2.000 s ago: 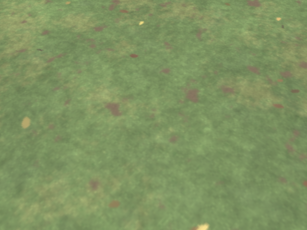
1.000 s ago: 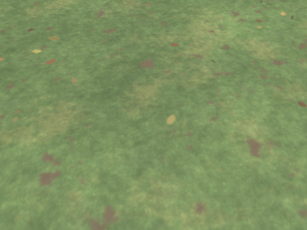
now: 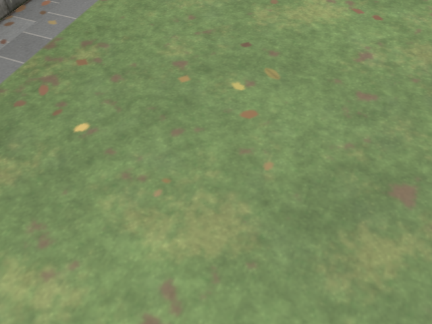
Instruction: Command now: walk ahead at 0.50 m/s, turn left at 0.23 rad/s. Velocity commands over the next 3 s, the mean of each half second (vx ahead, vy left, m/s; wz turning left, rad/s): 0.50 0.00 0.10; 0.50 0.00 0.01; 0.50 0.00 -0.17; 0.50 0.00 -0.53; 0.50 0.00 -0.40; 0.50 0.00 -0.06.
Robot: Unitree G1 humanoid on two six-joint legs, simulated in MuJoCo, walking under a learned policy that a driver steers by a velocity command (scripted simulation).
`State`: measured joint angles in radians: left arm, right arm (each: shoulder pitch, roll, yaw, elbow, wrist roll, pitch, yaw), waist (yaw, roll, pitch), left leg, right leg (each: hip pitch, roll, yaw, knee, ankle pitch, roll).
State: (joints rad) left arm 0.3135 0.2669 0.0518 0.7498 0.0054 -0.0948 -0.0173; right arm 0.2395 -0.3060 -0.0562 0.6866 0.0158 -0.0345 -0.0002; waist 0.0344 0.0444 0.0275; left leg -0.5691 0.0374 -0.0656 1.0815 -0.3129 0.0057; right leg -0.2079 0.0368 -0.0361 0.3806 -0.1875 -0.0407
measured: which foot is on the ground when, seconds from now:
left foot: up 0.00-0.26, down 0.28-0.80, up 0.82-1.00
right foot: down 0.00-0.28, up 0.30-0.76, down 0.78-1.00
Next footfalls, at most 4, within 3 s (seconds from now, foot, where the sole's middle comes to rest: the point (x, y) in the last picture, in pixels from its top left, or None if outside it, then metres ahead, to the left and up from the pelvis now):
0.28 left None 0.31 0.16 -0.78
0.78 right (264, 286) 0.61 -0.08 -0.78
1.32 left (192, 211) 0.89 0.17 -0.78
1.86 right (270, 162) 1.13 -0.12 -0.78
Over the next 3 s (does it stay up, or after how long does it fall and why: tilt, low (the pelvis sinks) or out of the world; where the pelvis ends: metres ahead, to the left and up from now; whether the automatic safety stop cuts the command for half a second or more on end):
stays up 1.54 -0.31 -0.01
